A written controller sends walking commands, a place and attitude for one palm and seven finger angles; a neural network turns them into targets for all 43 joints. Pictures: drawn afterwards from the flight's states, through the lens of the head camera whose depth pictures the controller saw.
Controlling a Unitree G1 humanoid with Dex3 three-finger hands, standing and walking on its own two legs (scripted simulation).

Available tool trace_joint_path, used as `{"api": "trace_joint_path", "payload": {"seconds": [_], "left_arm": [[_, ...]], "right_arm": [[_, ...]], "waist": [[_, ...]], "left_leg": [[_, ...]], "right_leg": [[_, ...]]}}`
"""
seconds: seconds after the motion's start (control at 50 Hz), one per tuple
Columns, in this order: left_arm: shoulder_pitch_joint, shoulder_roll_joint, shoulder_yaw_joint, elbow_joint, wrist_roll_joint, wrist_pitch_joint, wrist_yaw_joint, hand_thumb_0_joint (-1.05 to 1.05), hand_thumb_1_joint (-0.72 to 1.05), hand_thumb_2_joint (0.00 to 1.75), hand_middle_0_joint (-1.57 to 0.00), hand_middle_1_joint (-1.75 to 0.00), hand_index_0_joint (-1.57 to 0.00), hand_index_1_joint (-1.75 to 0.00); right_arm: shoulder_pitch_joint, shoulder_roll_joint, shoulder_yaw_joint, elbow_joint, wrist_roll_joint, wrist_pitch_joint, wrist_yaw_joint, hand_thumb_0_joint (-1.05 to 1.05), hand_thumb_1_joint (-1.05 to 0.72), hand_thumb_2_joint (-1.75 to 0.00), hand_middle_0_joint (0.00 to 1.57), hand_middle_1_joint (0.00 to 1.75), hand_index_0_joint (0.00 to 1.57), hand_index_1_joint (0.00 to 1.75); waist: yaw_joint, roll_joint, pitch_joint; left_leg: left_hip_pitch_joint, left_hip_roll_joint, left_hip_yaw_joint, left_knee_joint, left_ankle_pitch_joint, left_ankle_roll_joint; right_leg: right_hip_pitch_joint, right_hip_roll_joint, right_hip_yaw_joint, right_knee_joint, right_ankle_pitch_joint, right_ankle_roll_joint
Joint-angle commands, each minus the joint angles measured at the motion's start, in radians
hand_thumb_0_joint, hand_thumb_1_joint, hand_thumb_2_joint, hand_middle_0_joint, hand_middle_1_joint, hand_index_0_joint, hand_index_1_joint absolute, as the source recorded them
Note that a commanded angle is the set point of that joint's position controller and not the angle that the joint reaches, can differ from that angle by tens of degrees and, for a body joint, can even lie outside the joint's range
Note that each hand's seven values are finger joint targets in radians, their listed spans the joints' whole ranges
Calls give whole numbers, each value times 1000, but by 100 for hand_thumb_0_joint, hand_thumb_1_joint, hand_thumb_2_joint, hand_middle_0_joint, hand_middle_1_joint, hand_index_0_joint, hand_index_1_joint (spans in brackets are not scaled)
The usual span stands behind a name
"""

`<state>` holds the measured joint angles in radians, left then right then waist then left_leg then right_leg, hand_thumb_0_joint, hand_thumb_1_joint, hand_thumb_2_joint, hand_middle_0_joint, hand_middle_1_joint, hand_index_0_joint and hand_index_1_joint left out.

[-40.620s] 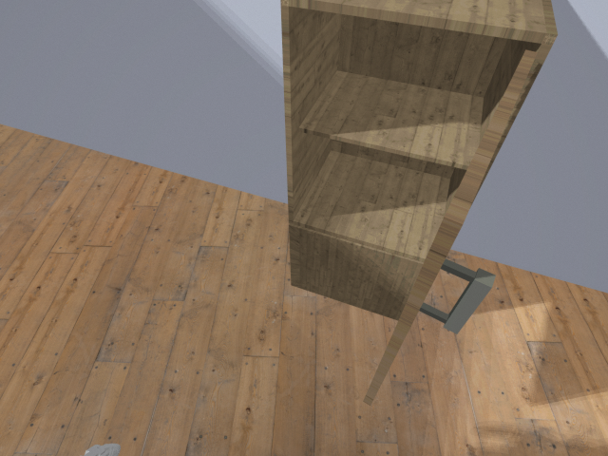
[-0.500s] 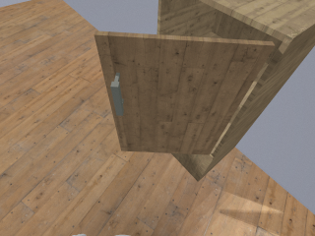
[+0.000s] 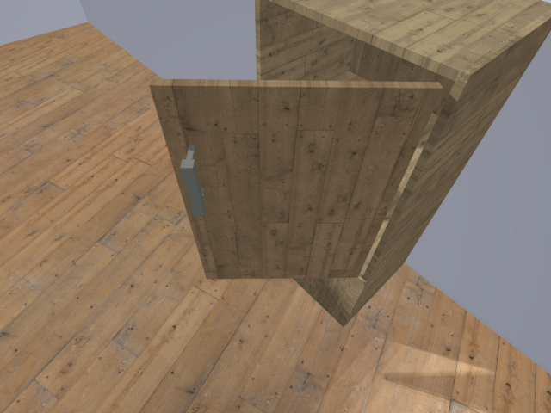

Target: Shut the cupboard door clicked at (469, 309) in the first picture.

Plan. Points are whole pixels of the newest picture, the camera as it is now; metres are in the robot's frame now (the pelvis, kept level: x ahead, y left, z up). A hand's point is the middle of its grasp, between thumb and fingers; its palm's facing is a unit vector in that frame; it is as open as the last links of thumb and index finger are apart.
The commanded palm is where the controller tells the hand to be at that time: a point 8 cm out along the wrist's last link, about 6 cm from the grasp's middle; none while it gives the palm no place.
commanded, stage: come to a stop and stand still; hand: left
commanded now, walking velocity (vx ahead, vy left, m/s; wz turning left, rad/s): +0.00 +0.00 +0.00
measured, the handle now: (195, 181) +0.47 +0.17 +0.04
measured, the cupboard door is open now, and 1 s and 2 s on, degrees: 48 48 48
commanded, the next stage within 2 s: look again from close up in 0.46 s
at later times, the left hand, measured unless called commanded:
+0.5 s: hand out of the picture -0.01 +0.13 -0.18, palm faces +0.04 -0.99 -0.15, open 7.4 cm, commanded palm none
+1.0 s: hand out of the picture -0.01 +0.21 -0.18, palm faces +0.01 -0.98 -0.21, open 7.4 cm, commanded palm none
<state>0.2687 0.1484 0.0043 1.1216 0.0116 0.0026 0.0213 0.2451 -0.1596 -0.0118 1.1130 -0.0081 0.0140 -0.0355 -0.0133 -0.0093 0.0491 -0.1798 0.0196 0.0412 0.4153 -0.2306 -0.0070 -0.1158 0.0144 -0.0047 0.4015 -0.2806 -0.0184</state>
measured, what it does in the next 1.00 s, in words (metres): stands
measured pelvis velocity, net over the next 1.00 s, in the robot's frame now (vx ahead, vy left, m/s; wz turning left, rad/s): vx -0.03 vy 0.03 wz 0.00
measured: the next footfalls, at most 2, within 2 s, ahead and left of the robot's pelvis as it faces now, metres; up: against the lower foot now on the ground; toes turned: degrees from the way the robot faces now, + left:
right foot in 1.92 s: +0.13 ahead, -0.15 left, +0.00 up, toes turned +2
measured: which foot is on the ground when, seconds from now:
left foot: down 0.00-1.00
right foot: down 0.00-1.00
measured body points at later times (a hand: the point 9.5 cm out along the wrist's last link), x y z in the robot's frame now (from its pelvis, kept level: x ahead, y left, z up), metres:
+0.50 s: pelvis +0.01 -0.02 +0.00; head +0.03 -0.02 +0.45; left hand -0.01 +0.18 -0.17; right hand -0.01 -0.23 -0.16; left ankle -0.01 +0.12 -0.74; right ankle -0.04 -0.11 -0.74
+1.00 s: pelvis -0.03 +0.03 -0.01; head -0.03 +0.04 +0.44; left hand -0.01 +0.26 -0.16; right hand +0.02 -0.20 -0.15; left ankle +0.01 +0.11 -0.74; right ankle -0.04 -0.11 -0.74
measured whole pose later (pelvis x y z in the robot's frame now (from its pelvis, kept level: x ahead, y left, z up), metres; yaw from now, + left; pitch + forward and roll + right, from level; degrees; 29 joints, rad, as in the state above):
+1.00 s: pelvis -0.03 +0.03 -0.01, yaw +0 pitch -1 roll -1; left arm 0.31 0.19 -0.01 1.01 0.02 0.00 0.04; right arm 0.25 -0.17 0.00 1.01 -0.02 0.00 -0.02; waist 0.00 -0.02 0.01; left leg -0.26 -0.03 0.05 0.49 -0.22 0.06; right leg -0.17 -0.02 0.00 0.48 -0.29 0.02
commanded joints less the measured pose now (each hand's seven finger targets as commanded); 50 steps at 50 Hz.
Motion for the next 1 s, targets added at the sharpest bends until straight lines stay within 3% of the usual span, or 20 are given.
{"api": "trace_joint_path", "payload": {"seconds": [0.0,0.04,0.1,0.16,0.24,0.4,0.46,0.52,0.54,0.56,0.58,0.6,0.62,0.66,0.7,0.74,0.8,0.84,0.9,0.98], "left_arm": [[46,97,14,-15,-7,-13,12,0,90,90,-20,-30,-20,-30],[49,89,11,-4,-7,-9,13,0,90,90,-20,-30,-20,-30],[61,81,11,0,-7,-9,14,0,90,90,-20,-30,-20,-30],[69,78,11,2,-6,-10,16,0,90,90,-20,-30,-20,-30],[81,74,13,3,-9,-16,18,0,90,90,-20,-30,-20,-30],[104,64,13,7,-7,-16,23,0,90,90,-20,-30,-20,-30],[106,58,12,7,-4,-14,24,0,90,90,-20,-30,-20,-30],[103,60,11,6,-6,-14,23,0,90,90,-20,-30,-20,-30],[195,105,16,20,15,-65,63,0,90,90,-20,-30,-20,-30],[196,168,36,-4,13,-76,67,0,90,90,-20,-30,-20,-30],[200,159,34,-37,8,-74,64,0,90,90,-20,-30,-20,-30],[160,128,19,-56,4,-65,59,0,90,90,-20,-30,-20,-30],[145,120,16,-72,0,-63,54,0,90,90,-20,-30,-20,-30],[121,88,11,-97,5,-43,47,0,90,90,-20,-30,-20,-30],[133,87,5,-99,7,-35,40,0,90,90,-20,-30,-20,-30],[113,99,2,-103,4,-28,35,0,90,90,-20,-30,-20,-30],[100,113,-2,-116,6,-21,28,0,90,90,-20,-30,-20,-30],[90,122,-2,-127,8,-18,25,0,90,90,-20,-30,-20,-30],[98,126,0,-140,9,-16,23,0,90,90,-20,-30,-20,-30],[106,133,-1,-143,9,-15,20,0,90,90,-20,-30,-20,-30]], "right_arm": [[68,-84,-9,7,-1,-20,-5,0,-90,-90,20,30,20,30],[73,-75,-6,19,-2,-15,-6,0,-90,-90,20,30,20,30],[88,-65,-4,30,-3,-14,-7,0,-90,-90,20,30,20,30],[100,-57,-5,36,-1,-12,-8,0,-90,-90,20,30,20,30],[116,-57,-3,38,-2,-17,-11,0,-90,-90,20,30,20,30],[113,-47,-4,38,-1,-16,-15,0,-90,-90,20,30,20,30],[111,-43,-5,35,0,-13,-16,0,-90,-90,20,30,20,30],[106,-52,-5,32,-1,-15,-17,0,-90,-90,20,30,20,30],[-42,-71,-6,-53,7,-46,-1,0,-90,-90,20,30,20,30],[-9,-41,-2,-106,6,-49,-3,0,-90,-90,20,30,20,30],[64,-27,-8,-101,4,-52,-4,0,-90,-90,20,30,20,30],[87,-41,-12,-93,2,-51,-5,0,-90,-90,20,30,20,30],[106,-50,-16,-87,4,-49,-4,0,-90,-90,20,30,20,30],[83,-70,-17,-100,0,-47,-4,0,-90,-90,20,30,20,30],[43,-78,-10,-114,-1,-42,-1,0,-90,-90,20,30,20,30],[30,-96,-11,-125,-2,-36,4,0,-90,-90,20,30,20,30],[25,-117,-13,-138,-6,-33,11,0,-90,-90,20,30,20,30],[26,-131,-18,-145,-9,-32,15,0,-90,-90,20,30,20,30],[26,-143,-19,-153,-10,-38,16,0,-90,-90,20,30,20,30],[20,-158,-18,-153,-8,-42,17,0,-90,-90,20,30,20,30]], "waist": [[1,-20,0],[2,-10,46],[5,7,46],[7,-18,54],[6,-12,2],[9,-18,19],[10,-16,46],[7,-2,28],[62,16,15],[13,-12,-37],[-5,-110,-143],[-21,-111,-167],[-23,-100,-187],[-5,-3,-80],[10,39,25],[8,24,49],[7,31,76],[6,27,83],[14,28,29],[22,27,16]], "left_leg": [[46,75,-62,-54,180,13],[31,74,-61,-69,145,11],[39,74,-59,-69,145,10],[34,75,-54,-66,135,9],[49,77,-55,-55,180,7],[55,78,-47,-42,198,7],[53,80,-43,-46,182,8],[63,81,-49,-46,196,7],[-35,67,18,239,193,-12],[-157,-12,33,238,15,-14],[-140,0,24,158,-102,13],[-72,-6,21,103,-24,18],[-7,11,0,80,81,25],[9,81,-44,85,258,37],[-31,78,-78,68,239,40],[-52,77,-100,30,129,44],[-91,70,-126,-31,-43,48],[-115,71,-145,-69,-134,50],[-109,82,-165,-93,-132,59],[-121,88,-184,-128,-155,65]], "right_leg": [[-30,-117,86,-89,256,-24],[-53,-113,88,-110,185,-24],[-50,-111,94,-118,182,-27],[-45,-111,88,-126,183,-26],[-9,-114,91,-101,279,-29],[-10,-119,86,-88,365,-26],[-26,-115,83,-99,336,-23],[-20,-114,86,-92,331,-25],[-43,-198,170,-61,927,57],[155,-240,155,37,1441,35],[209,-246,128,122,1443,-4],[180,-207,82,159,1291,-32],[127,-173,80,162,1054,-31],[-29,-128,79,74,543,-30],[-103,-106,87,24,311,-30],[-129,-92,90,2,124,-30],[-158,-83,90,-23,-43,-28],[-169,-77,86,-20,-82,-26],[-125,-78,63,4,-28,-19],[-101,-80,50,11,-6,-13]]}}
